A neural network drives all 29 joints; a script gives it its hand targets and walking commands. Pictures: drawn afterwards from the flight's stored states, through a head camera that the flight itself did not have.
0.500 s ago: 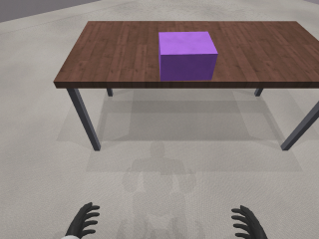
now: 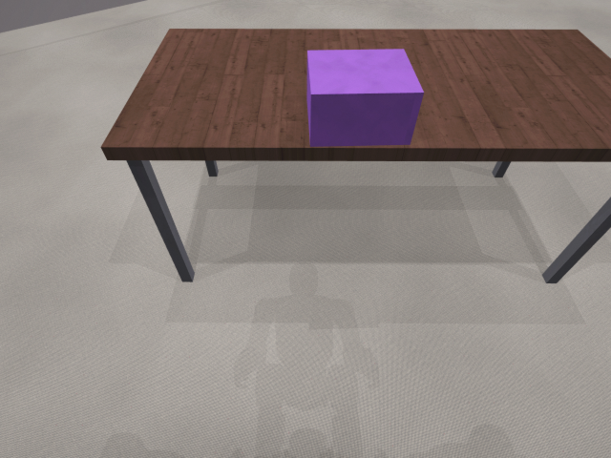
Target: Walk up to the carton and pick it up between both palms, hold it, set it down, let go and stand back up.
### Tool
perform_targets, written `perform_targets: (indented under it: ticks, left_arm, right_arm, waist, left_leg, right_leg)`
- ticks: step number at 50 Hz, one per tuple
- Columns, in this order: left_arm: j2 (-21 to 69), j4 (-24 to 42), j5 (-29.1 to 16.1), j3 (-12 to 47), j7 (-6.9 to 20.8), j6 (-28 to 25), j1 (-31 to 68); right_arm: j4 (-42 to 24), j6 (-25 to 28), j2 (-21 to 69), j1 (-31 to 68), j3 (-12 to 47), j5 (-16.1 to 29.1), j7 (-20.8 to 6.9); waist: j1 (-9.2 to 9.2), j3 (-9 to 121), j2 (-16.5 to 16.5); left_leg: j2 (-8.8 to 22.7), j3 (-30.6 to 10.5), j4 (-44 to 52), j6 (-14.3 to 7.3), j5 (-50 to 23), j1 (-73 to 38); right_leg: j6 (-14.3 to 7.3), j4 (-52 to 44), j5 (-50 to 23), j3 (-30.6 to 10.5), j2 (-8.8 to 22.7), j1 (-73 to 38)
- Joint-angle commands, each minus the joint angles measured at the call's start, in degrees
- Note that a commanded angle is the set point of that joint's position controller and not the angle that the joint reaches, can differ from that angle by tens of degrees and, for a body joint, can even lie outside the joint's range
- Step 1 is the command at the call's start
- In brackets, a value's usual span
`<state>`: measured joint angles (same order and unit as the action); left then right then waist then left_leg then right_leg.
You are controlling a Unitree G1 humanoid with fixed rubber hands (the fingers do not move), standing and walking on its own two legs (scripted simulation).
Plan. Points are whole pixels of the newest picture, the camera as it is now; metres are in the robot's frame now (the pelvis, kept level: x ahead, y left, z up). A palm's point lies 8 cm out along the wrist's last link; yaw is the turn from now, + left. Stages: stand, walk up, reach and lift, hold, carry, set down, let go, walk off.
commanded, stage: stand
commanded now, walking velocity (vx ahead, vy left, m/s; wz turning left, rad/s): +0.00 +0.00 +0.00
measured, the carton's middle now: (357, 96) +0.93 -0.10 -0.03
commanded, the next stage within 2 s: none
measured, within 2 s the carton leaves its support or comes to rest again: neither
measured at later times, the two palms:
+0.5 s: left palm out of the picture +0.01 +0.21 -0.13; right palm out of the picture +0.01 -0.22 -0.13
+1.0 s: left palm out of the picture -0.04 +0.20 -0.14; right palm out of the picture -0.03 -0.19 -0.13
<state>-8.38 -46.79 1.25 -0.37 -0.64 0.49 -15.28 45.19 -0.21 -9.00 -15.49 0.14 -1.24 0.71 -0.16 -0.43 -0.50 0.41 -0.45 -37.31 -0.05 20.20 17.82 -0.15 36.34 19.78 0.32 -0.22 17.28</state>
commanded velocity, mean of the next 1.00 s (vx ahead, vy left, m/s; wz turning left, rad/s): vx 0.00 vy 0.00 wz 0.00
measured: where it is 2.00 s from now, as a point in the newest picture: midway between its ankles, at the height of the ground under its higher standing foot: outside the picture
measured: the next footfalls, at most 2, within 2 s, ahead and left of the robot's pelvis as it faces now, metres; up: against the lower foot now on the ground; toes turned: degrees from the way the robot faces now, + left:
none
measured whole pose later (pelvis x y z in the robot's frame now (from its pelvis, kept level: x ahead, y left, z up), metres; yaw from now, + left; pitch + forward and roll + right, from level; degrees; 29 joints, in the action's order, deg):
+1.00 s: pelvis -0.01 +0.01 +0.02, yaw +0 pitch -2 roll +0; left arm -4.6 -66.6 0.9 -1.3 -2.7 0.0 -17.5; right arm 66.3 -0.2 -5.2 -17.0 -1.1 -0.8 2.6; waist 0.0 -1.8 -0.1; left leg 0.0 -0.1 -27.4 -0.4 14.5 11.1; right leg 0.4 26.2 13.8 0.0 0.2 10.5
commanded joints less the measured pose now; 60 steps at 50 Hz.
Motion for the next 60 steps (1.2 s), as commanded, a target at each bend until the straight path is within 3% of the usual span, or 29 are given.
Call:
perform_targets:
  ticks: [1, 4, 21, 22, 25, 29, 31, 34, 38, 60]
  left_arm:
    - [-5.5, 3.5, 0.1, -2.0, -0.6, -1.4, -0.4]
    - [-5.6, 1.7, 0.0, -2.3, -0.9, -1.4, -0.7]
    - [-4.1, -8.9, -0.3, -2.6, -1.6, -1.5, -2.9]
    - [-3.6, -9.7, -0.4, -2.5, -1.6, -1.5, -3.2]
    - [-3.7, -11.6, -0.3, -2.5, -1.7, -1.5, -3.5]
    - [-3.0, -13.8, -0.3, -2.3, -1.8, -1.5, -4.3]
    - [-2.7, -14.4, -0.4, -2.1, -1.9, -1.4, -4.0]
    - [-1.6, -15.8, -0.4, -1.8, -2.1, -1.3, -4.7]
    - [-1.2, -17.0, -0.4, -1.8, -2.2, -1.1, -5.3]
    - [0.2, -19.7, -0.3, -1.3, -2.4, -0.8, -6.8]
  right_arm:
    - [-3.2, 1.4, -5.7, -0.6, -2.1, 0.0, 0.8]
    - [-1.6, 1.3, -5.3, -0.6, -2.2, 0.0, 1.0]
    - [9.8, 1.2, -4.7, -2.4, -2.9, 0.3, 1.6]
    - [10.3, 1.1, -4.0, -2.1, -2.8, 0.4, 1.5]
    - [12.6, 1.1, -3.7, -3.6, -2.7, 0.4, 1.6]
    - [14.7, 1.0, -2.8, -3.7, -2.5, 0.5, 1.7]
    - [15.9, 0.9, -2.7, -4.1, -2.5, 0.4, 1.9]
    - [16.7, 0.8, -1.9, -3.9, -2.3, 0.5, 1.9]
    - [18.1, 0.7, -1.1, -4.0, -2.0, 0.4, 2.0]
    - [20.4, 0.4, 0.3, -5.9, -1.7, 0.4, 2.2]
  waist:
    - [0.01, 2.3, -0.7]
    - [0.05, 1.8, 1.0]
    - [-0.06, -1.1, -0.1]
    - [-0.06, -1.4, 1.1]
    - [0.31, -1.5, -0.1]
    - [-0.02, -2.7, 1.1]
    - [0.31, -3.2, -0.3]
    - [0.15, -4.1, 1.1]
    - [-0.03, -4.4, -0.3]
    - [0.22, -5.0, 0.6]
  left_leg:
    - [2.8, -3.3, 7.2, -2.4, -11.7, -0.9]
    - [2.9, -3.7, 7.8, -2.6, -11.4, -0.8]
    - [3.3, -4.1, 12.9, -2.6, -11.3, -3.4]
    - [3.3, -4.0, 12.9, -2.6, -10.8, -4.2]
    - [3.3, -4.1, 13.8, -2.5, -10.4, -4.0]
    - [3.4, -3.9, 14.2, -2.3, -10.9, -4.9]
    - [3.4, -3.8, 14.7, -2.3, -10.5, -5.3]
    - [3.5, -3.8, 15.1, -2.1, -10.1, -4.6]
    - [3.4, -3.8, 15.4, -2.1, -9.4, -4.8]
    - [3.5, -4.5, 16.8, -2.1, -6.9, -4.2]
  right_leg:
    - [-2.6, -6.5, -11.8, -3.6, 2.7, -1.1]
    - [-2.8, -7.2, -12.0, -4.1, 3.0, -1.5]
    - [-2.6, -12.2, -12.0, -4.6, 3.8, -4.1]
    - [-2.6, -12.6, -11.2, -4.6, 3.7, -3.5]
    - [-2.7, -13.3, -11.5, -4.8, 4.0, -4.8]
    - [-2.4, -13.9, -11.2, -4.6, 3.9, -4.4]
    - [-2.3, -14.5, -11.0, -4.8, 4.1, -4.2]
    - [-2.1, -14.7, -10.4, -4.4, 4.0, -4.4]
    - [-2.0, -15.1, -10.0, -4.6, 4.0, -4.3]
    - [-1.6, -15.5, -8.4, -4.3, 3.8, -3.7]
